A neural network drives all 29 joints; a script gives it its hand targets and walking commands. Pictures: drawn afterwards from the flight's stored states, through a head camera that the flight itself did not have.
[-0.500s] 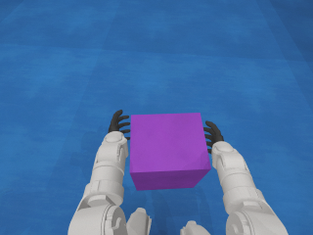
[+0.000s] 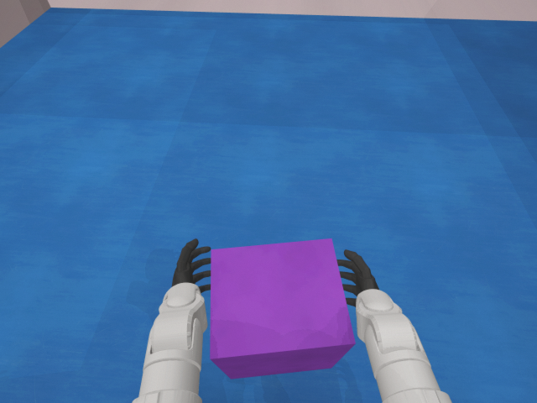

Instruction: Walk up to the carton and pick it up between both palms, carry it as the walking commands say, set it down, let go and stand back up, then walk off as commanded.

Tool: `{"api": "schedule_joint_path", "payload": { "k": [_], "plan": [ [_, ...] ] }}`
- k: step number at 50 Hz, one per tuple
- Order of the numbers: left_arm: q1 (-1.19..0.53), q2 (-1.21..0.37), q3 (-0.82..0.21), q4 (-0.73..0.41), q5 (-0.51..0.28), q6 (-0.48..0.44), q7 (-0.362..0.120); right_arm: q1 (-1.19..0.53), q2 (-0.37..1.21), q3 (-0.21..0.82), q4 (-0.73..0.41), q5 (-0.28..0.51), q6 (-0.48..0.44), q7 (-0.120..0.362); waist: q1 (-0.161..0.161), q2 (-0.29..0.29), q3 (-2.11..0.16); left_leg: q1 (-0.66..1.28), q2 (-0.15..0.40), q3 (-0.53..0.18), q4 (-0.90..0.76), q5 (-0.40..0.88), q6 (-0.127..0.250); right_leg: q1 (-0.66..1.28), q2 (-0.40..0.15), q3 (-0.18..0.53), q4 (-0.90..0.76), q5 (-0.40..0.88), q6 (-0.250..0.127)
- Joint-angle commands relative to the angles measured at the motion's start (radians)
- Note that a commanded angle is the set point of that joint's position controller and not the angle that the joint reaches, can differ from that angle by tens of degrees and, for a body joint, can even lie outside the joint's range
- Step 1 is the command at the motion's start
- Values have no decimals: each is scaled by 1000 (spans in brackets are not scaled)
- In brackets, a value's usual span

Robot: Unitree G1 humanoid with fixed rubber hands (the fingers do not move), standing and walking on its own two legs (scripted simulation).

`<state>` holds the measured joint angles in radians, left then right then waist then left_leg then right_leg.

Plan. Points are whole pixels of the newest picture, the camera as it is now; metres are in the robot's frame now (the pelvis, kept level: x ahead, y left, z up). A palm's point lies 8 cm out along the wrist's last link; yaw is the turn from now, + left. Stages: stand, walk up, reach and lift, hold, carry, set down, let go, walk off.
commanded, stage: reach and lift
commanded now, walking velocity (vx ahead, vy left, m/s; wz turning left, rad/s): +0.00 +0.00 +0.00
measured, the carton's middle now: (277, 314) +0.29 +0.04 -0.09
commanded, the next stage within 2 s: hold in 2.00 s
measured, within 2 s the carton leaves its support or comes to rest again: neither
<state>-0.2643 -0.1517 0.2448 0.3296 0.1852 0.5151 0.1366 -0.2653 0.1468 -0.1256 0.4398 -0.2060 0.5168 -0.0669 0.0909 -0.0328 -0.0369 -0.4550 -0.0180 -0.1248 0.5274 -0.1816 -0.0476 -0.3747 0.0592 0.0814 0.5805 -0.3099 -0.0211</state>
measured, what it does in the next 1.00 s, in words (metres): stands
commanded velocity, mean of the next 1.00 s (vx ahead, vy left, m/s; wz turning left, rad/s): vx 0.00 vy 0.00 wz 0.00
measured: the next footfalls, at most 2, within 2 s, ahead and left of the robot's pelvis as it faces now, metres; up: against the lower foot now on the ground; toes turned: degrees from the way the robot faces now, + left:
none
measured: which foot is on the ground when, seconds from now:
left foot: down 0.00-1.00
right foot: down 0.00-1.00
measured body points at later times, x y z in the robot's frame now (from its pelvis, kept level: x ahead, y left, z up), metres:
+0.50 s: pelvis -0.03 +0.01 +0.00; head -0.07 +0.03 +0.44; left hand +0.30 +0.17 +0.04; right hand +0.30 -0.11 +0.02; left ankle +0.05 +0.15 -0.73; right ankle -0.01 -0.11 -0.73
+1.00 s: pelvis -0.01 +0.01 +0.00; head -0.05 +0.03 +0.45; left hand +0.31 +0.16 +0.04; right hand +0.30 -0.12 +0.02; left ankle +0.05 +0.15 -0.73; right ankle -0.01 -0.11 -0.73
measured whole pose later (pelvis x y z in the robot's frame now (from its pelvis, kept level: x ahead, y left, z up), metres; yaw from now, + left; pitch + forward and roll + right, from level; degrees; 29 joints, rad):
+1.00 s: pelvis -0.01 +0.01 +0.00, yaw -1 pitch -6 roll +0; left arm -0.41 -0.17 0.28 0.44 0.23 0.70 0.16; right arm -0.38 0.12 -0.18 0.50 -0.26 0.76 -0.02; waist 0.02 -0.03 0.00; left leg -0.20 -0.03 -0.10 0.49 -0.19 -0.02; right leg -0.12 0.04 0.11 0.54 -0.31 0.00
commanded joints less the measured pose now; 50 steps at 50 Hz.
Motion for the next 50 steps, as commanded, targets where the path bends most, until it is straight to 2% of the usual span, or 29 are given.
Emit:
{"api": "schedule_joint_path", "payload": {
  "k": [1, 2, 4, 5, 6, 9, 10, 12, 13, 14, 16, 19, 20, 22, 24, 27, 28, 31, 32, 34, 36, 37, 42, 44, 45, 47, 48, 49, 50],
  "plan": [
    [-524, -1088, -724, -76, -257, 35, -378, -796, 1050, 668, -321, 282, -73, 238, 10, 15, -674, 549, -80, 39, 32, 531, 15, 162, 26, 62, -111, 508, 22],
    [-454, -1105, -694, 5, -220, 63, -372, -712, 971, 591, -265, 226, -56, 246, -49, 60, -502, 490, -66, 50, 9, 465, 1, 105, 23, 55, -131, 445, 7],
    [-527, -1105, -704, -46, -240, 78, -370, -821, 1007, 623, -317, 286, -44, 254, 20, 49, -558, 541, -84, 66, 0, 428, 2, 146, 29, 61, -155, 376, -3],
    [-555, -1008, -606, -8, -177, 83, -372, -785, 1011, 520, -177, 214, -28, 251, 25, 23, -421, 449, -83, 67, -3, 266, 12, 93, 17, 57, -165, 261, 1],
    [-551, -1039, -605, 21, -194, 88, -382, -848, 1032, 558, -221, 229, -18, 260, 19, -29, -427, 489, -77, 55, -17, 245, 31, 99, 21, 44, -167, 228, 16],
    [-541, -1136, -598, 122, -209, 122, -383, -862, 966, 528, -171, 244, -1, 283, -33, 30, -315, 490, -39, 42, -42, 130, 16, -4, 12, 52, -171, 78, -18],
    [-642, -1159, -673, 48, -251, 113, -388, -894, 1044, 609, -200, 302, -9, 297, 8, 18, -451, 597, -51, 44, -39, 148, 18, 30, 7, 63, -185, 83, -9],
    [-654, -1122, -577, 162, -189, 145, -392, -928, 972, 463, -93, 225, 12, 300, -41, 19, -313, 522, -41, 41, -40, 2, 14, -29, 7, 38, -195, -63, -25],
    [-724, -1142, -609, 89, -229, 143, -388, -1038, 1030, 529, -152, 284, 6, 304, 11, 37, -366, 538, -44, 29, -58, 1, 18, 37, -6, 63, -197, -31, -26],
    [-757, -1151, -607, 121, -238, 147, -389, -1069, 1051, 506, -167, 282, 1, 299, -12, 13, -376, 549, -50, 33, -38, 42, 16, -5, -2, 77, -187, -5, -26],
    [-783, -1167, -561, 167, -240, 150, -387, -1238, 1076, 509, -176, 316, -1, 306, 40, 25, -360, 597, -54, 29, -18, 25, 33, -4, -16, 58, -198, -72, -20],
    [-781, -1130, -422, 272, -171, 204, -364, -1057, 984, 286, 85, 207, 56, 321, -19, 70, -125, 507, -33, 29, -75, -149, 18, -104, -2, 41, -219, -235, -41],
    [-824, -1166, -426, 303, -176, 199, -373, -1117, 943, 246, 63, 185, 34, 326, -65, 93, -170, 555, -33, 32, -70, -153, 2, -122, -8, 35, -224, -226, -53],
    [-764, -1195, -400, 320, -189, 200, -381, -1202, 990, 315, -22, 240, 27, 327, -24, 47, -219, 572, -37, 40, -71, -111, 21, -67, -13, 29, -217, -204, -31],
    [-913, -1253, -481, 253, -239, 188, -379, -1197, 994, 290, 19, 239, 26, 321, -78, 126, -353, 598, -36, 45, -36, 47, -8, -16, -3, 40, -191, -48, -56],
    [-809, -1241, -462, 274, -205, 201, -360, -1188, 1011, 317, -76, 246, 39, 321, -34, 75, -367, 606, -30, 23, -45, 98, -3, 15, 13, 24, -183, 7, -39],
    [-843, -1212, -458, 248, -212, 192, -356, -1189, 1032, 331, -61, 271, 40, 323, -19, 122, -353, 587, -49, 60, -41, 105, 4, 23, -3, 34, -205, 5, -37],
    [-824, -1220, -409, 315, -200, 203, -352, -1256, 983, 314, -92, 251, 48, 327, -60, 47, -366, 649, -28, 13, -47, 64, 9, -33, 3, 26, -198, -29, -42],
    [-772, -1232, -444, 289, -210, 204, -362, -1215, 982, 344, -148, 255, 45, 320, -38, 64, -398, 626, -36, 31, -38, 148, 0, 31, 4, 36, -185, 54, -33],
    [-805, -1223, -488, 216, -254, 183, -365, -1186, 1023, 413, -172, 272, 53, 315, -68, -58, -438, 678, -36, 38, -26, 183, 27, 28, 1, 12, -198, 78, -8],
    [-720, -1221, -415, 286, -216, 196, -370, -1228, 1020, 414, -211, 261, 63, 292, -28, -71, -406, 610, -39, 34, -35, 169, 37, 79, -2, 33, -196, 75, -6],
    [-815, -1155, -453, 186, -226, 187, -365, -1176, 1058, 401, -176, 267, 70, 288, -24, -10, -363, 588, -59, 60, -30, 163, 39, 62, -20, 61, -207, 106, -10],
    [-716, -1213, -525, 197, -246, 202, -367, -1108, 1018, 448, -253, 287, 78, 287, -74, -5, -445, 678, -61, 44, -29, 287, 15, 93, 5, 23, -201, 217, 2],
    [-683, -1185, -514, 162, -229, 204, -370, -1145, 1022, 474, -305, 303, 80, 281, -38, 34, -471, 629, -68, 50, -31, 327, 19, 172, -4, 37, -194, 287, 5],
    [-624, -1176, -489, 214, -228, 208, -370, -1157, 1034, 481, -331, 310, 86, 276, -43, -11, -403, 662, -75, 57, -27, 274, 30, 109, -14, 46, -213, 245, 14],
    [-679, -1165, -520, 157, -228, 217, -368, -1048, 1043, 427, -224, 265, 112, 283, -60, -9, -358, 673, -56, 41, -46, 211, 24, 58, -7, 45, -219, 170, 2],
    [-720, -1137, -535, 130, -250, 208, -372, -1017, 1024, 424, -220, 270, 109, 276, -114, -33, -316, 641, -61, 47, -39, 189, 31, 62, -19, 40, -220, 175, 5],
    [-772, -1118, -512, 116, -229, 207, -377, -980, 1010, 380, -169, 255, 109, 279, -82, 64, -279, 592, -60, 44, -57, 147, 28, 52, -6, 42, -224, 111, -10],
    [-720, -1161, -536, 130, -246, 213, -378, -926, 1009, 397, -157, 251, 118, 289, -109, 5, -313, 638, -41, 31, -65, 181, 26, 52, 4, 19, -222, 121, -11]
  ]
}}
